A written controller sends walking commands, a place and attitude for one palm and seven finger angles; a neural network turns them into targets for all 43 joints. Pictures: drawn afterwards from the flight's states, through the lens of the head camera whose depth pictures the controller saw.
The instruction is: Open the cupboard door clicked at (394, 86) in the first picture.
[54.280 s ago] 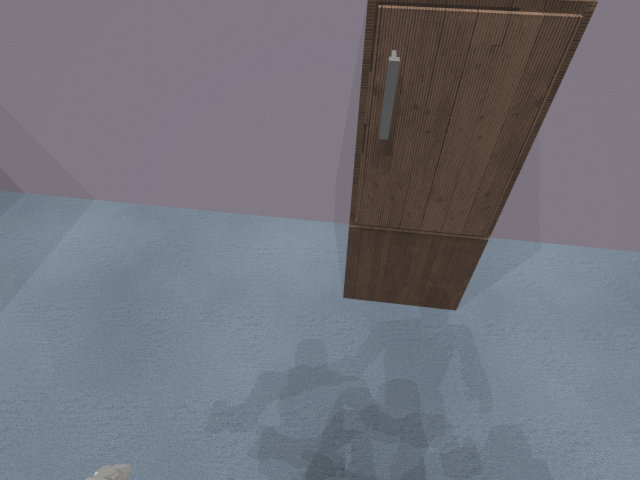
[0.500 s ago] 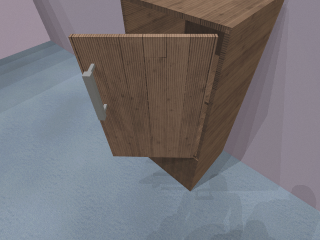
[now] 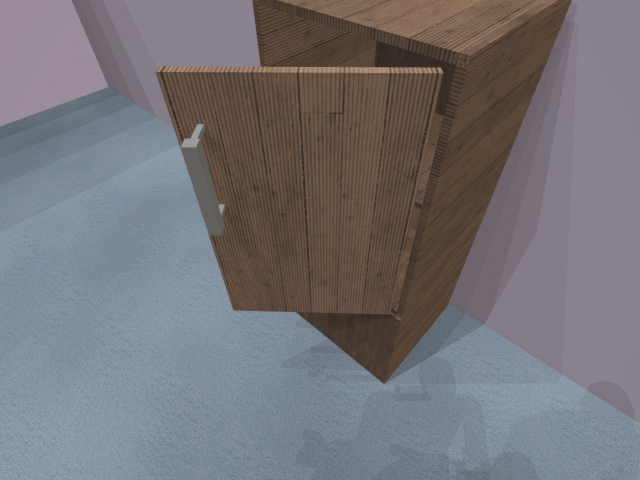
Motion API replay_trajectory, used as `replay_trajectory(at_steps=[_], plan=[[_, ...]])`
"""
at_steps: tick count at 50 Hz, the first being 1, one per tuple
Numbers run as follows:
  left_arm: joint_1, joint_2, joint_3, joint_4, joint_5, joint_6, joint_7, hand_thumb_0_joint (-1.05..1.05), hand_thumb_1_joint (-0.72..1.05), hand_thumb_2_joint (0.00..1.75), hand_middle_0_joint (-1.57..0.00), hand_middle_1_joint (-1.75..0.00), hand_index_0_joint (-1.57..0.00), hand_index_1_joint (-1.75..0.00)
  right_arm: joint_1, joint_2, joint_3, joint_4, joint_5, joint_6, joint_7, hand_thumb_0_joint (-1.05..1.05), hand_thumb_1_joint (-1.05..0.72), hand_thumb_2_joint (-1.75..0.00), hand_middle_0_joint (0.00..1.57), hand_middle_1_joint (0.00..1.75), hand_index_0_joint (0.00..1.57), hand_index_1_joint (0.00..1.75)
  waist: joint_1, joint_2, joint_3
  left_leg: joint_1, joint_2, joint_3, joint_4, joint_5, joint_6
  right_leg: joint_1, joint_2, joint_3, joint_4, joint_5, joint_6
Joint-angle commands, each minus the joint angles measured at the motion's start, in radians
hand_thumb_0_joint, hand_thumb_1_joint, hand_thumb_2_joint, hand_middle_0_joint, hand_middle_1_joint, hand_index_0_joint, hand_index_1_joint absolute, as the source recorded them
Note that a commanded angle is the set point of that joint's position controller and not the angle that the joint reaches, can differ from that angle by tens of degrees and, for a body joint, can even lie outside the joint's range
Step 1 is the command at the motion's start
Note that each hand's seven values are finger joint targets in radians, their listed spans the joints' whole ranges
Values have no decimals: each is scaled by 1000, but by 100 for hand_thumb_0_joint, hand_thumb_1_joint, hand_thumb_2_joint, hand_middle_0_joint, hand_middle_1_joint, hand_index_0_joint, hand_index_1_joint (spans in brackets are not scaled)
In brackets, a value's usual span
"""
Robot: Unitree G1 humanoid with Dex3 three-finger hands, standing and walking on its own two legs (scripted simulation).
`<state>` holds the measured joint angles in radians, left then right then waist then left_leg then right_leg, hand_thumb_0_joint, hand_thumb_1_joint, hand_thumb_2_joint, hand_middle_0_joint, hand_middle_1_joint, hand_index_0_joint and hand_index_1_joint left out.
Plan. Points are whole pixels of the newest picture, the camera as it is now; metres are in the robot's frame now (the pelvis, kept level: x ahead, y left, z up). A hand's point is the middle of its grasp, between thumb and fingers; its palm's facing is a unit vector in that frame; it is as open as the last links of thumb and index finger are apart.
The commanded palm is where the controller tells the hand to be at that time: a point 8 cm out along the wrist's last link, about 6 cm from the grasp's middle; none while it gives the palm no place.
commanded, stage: raise the hand with hooked fingers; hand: left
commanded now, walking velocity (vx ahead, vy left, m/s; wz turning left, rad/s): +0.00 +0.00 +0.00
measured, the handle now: (208, 182) +0.53 +0.21 +0.09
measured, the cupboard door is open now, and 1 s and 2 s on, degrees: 40 40 40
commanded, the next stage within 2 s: move the hooked fingers beside the handle in 1.96 s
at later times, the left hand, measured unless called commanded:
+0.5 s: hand (144, 462) +0.14 +0.20 +0.01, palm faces +0.19 -0.98 -0.10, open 15.5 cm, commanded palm +0.14 +0.25 +0.01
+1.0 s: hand (135, 384) +0.22 +0.23 +0.04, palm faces +0.01 -1.00 -0.06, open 14.5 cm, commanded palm +0.19 +0.29 +0.06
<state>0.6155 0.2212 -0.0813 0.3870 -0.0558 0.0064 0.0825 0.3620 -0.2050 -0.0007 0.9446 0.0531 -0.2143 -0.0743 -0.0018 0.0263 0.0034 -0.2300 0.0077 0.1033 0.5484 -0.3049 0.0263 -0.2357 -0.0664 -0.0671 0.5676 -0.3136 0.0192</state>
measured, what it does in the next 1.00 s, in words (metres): stands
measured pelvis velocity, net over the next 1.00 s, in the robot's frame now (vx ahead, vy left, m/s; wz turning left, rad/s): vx -0.02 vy -0.01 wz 0.03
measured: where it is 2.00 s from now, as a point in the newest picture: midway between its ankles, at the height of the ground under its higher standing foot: outside the picture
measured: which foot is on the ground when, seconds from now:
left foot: down 0.00-1.00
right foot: down 0.00-1.00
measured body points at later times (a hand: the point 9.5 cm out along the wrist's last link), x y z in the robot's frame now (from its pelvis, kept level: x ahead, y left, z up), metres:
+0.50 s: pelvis -0.03 -0.04 -0.06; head +0.01 -0.02 +0.39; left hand +0.13 +0.26 +0.02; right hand +0.20 -0.25 -0.11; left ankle +0.00 +0.10 -0.73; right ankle -0.01 -0.13 -0.73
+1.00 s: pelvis -0.02 -0.01 -0.03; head +0.01 -0.01 +0.42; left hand +0.21 +0.28 +0.05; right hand +0.14 -0.27 -0.10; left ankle -0.01 +0.10 -0.73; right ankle -0.01 -0.13 -0.73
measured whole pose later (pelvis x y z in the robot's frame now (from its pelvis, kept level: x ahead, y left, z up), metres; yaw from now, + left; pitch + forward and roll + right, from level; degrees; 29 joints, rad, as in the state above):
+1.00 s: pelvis -0.02 -0.01 -0.03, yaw +2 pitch +6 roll -2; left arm 0.21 0.34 0.32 0.15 -0.33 -0.25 -0.42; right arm 0.29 -0.30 0.00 0.61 0.05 -0.28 -0.09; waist 0.00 0.03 -0.06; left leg -0.54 0.05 0.05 0.83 -0.39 0.01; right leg -0.50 -0.04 -0.11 0.79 -0.38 0.00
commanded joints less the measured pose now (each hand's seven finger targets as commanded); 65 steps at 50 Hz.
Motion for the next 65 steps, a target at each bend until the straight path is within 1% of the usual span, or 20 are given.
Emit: replay_trajectory(at_steps=[1, 4, 5, 8, 10, 12, 15, 17, 22, 25, 27, 29, 32, 36, 39, 42, 49, 54, 60, 65], plan=[[-264, 45, 105, -516, -97, -171, 14, 0, -50, 30, -17, -42, -17, -42, -189, -159, -43, -264, 34, -128, -39, 0, -90, -90, 20, 30, 20, 30, -43, -102, 49, -94, 23, -122, -89, -72, -6, -165, 46, -31, -70, -93, -34], [-277, 49, 185, -464, -115, -286, -43, 0, -50, 30, -18, -47, -18, -47, -187, -172, -55, -334, -10, -134, -34, 0, -90, -90, 20, 30, 20, 30, -42, -232, 46, -185, -8, -123, 10, -62, -11, -280, 62, -43, -12, -152, -27], [-233, 25, 213, -366, -124, -336, -79, 0, -50, 30, -18, -48, -18, -48, -196, -165, -63, -346, -20, -131, -24, 0, -90, -90, 20, 30, 20, 30, -21, -250, 57, -237, -12, -118, 51, -52, -18, -323, 64, -46, 20, -158, -28], [-11, -19, 271, -191, -168, -492, -248, 0, -50, 30, -19, -53, -19, -53, -216, -152, -82, -402, -33, -113, 37, 0, -90, -90, 20, 30, 20, 30, 63, -196, -35, -346, -27, -91, 185, 45, -43, -343, 64, -42, 163, -16, -45], [-4, 49, 322, -195, -179, -581, -380, 0, -50, 30, -19, -55, -19, -55, -236, -165, -94, -459, -33, -103, 66, 0, -90, -90, 20, 30, 20, 30, 66, -104, -136, -385, -37, -73, 264, 111, -42, -303, 56, -21, 242, 129, -57], [-20, 140, 378, -281, -171, -554, -439, 0, -50, 30, -20, -58, -20, -58, -252, -172, -98, -526, -25, -82, 76, 0, -90, -90, 20, 30, 20, 30, 95, 37, -249, -378, -42, -47, 284, 163, -31, -248, 51, 9, 274, 207, -61], [-163, 182, 417, -559, -218, -506, -430, 0, -50, 30, -21, -63, -21, -63, -249, -153, -94, -593, -22, -63, 59, 0, -90, -90, 20, 30, 20, 30, 74, 129, -362, -323, -35, -41, 297, 165, -15, -225, 53, 28, 255, 196, -45], [-290, 195, 443, -722, -255, -523, -394, 0, -50, 30, -21, -66, -21, -66, -213, -145, -87, -585, -28, -56, 42, 0, -90, -90, 20, 30, 20, 30, 31, 116, -365, -306, -19, -72, 316, 146, -8, -250, 60, 48, 236, 162, -36], [-481, 156, 340, -687, -252, -611, -383, 0, -50, 30, -22, -74, -22, -74, -165, -156, -55, -492, -25, -89, 4, 0, -90, -90, 20, 30, 20, 30, -79, 59, -180, -369, 8, -122, 363, 0, -3, -434, 73, 65, 203, -51, -35], [-458, 181, 320, -531, -250, -553, -477, 0, -50, 30, -23, -78, -23, -78, -165, -184, -48, -475, -10, -106, -10, 0, -90, -90, 20, 30, 20, 30, -89, 5, -170, -411, 7, -126, 356, -71, 2, -430, 64, 88, 162, -155, -27], [-452, 231, 360, -429, -266, -452, -543, 0, -50, 30, -24, -81, -24, -81, -165, -197, -41, -480, 1, -106, -22, 0, -90, -90, 20, 30, 20, 30, -69, -25, -194, -420, -1, -118, 338, -67, 5, -371, 50, 116, 120, -178, -21], [-416, 306, 453, -393, -293, -353, -570, 0, -50, 30, -24, -84, -24, -84, -184, -201, -40, -501, 6, -100, -32, 0, -90, -90, 20, 30, 20, 30, -16, -41, -256, -412, -7, -114, 311, -35, 6, -282, 30, 136, 91, -175, -14], [-365, 342, 578, -416, -357, -283, -545, 0, -50, 30, -25, -88, -25, -88, -201, -176, -32, -529, -1, -94, -31, 0, -90, -90, 20, 30, 20, 30, 49, -66, -340, -375, -9, -117, 273, 60, 0, -159, 27, 113, 103, -63, -10], [-337, 316, 624, -510, -378, -342, -441, 0, -50, 30, -26, -94, -26, -94, -189, -153, -37, -522, -12, -107, -14, 0, -90, -90, 20, 30, 20, 30, 75, -44, -327, -322, -6, -117, 222, 150, -11, -132, 49, 56, 138, 108, -15], [-383, 243, 517, -474, -333, -377, -429, 0, -50, 30, -27, -99, -27, -99, -162, -167, -43, -495, -8, -113, -4, 0, -90, -90, 20, 30, 20, 30, 18, -2, -224, -287, -2, -104, 195, 111, -9, -234, 62, 29, 126, 80, -14], [-476, 250, 451, -423, -301, -358, -470, 0, -50, 30, -27, -103, -27, -103, -139, -198, -43, -485, 0, -117, -10, 0, -90, -90, 20, 30, 20, 30, -21, 7, -144, -282, 1, -107, 173, 35, -3, -287, 61, 33, 89, -14, -19], [-627, 388, 570, -520, -317, -346, -485, 0, -50, 30, -29, -114, -29, -114, -137, -201, -34, -486, 0, -128, -35, 0, -90, -90, 20, 30, 20, 30, 13, 78, -282, -130, 6, -129, 112, 123, -3, -179, 73, -1, 87, 80, -34], [-646, 359, 566, -428, -316, -309, -461, 0, -50, 30, -30, -120, -30, -120, -147, -195, -18, -480, 0, -117, -30, 0, -90, -90, 20, 30, 20, 30, 19, 112, -218, -101, 11, -135, 69, 151, -18, -170, 77, -23, 73, 121, -39], [-773, 363, 511, -293, -295, -157, -540, 0, -50, 30, -30, -120, -30, -120, -158, -211, -9, -496, 14, -88, -43, 0, -90, -90, 20, 30, 20, 30, 2, 34, -144, -113, 10, -134, 37, 122, -10, -168, 75, -22, 28, 124, -35], [-917, 474, 605, -388, -297, -189, -529, 0, -50, 30, -30, -120, -30, -120, -161, -201, 0, -501, 1, -92, -49, 0, -90, -90, 20, 30, 20, 30, 14, 52, -279, -5, 11, -149, 30, 203, -10, -109, 79, -16, 19, 171, -41]])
